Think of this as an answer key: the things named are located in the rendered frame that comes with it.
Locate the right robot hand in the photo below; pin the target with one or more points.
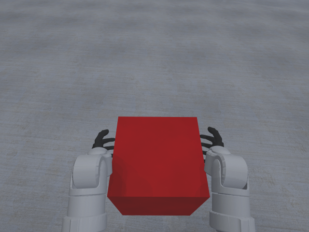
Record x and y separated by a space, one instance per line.
216 140

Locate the right robot forearm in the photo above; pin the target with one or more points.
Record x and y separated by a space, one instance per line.
230 186

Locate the left robot forearm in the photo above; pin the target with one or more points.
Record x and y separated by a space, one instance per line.
88 186

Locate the carton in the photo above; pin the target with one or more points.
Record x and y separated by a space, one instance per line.
157 167

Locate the left robot hand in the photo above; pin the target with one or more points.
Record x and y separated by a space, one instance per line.
99 141

